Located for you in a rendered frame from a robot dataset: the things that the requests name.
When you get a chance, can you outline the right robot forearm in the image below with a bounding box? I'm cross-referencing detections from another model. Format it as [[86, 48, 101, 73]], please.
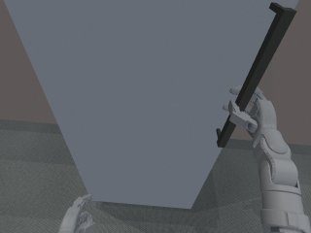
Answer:
[[252, 128, 311, 233]]

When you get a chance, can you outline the fridge door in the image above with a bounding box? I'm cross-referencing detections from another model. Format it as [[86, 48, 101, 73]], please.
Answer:
[[4, 0, 299, 209]]

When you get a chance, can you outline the right robot hand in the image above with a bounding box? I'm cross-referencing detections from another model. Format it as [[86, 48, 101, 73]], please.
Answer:
[[223, 85, 277, 139]]

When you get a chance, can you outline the handle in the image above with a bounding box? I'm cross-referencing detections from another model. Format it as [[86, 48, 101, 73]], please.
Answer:
[[216, 2, 296, 148]]

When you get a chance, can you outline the left robot hand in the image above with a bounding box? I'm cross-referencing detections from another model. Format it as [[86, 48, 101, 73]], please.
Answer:
[[57, 194, 95, 233]]

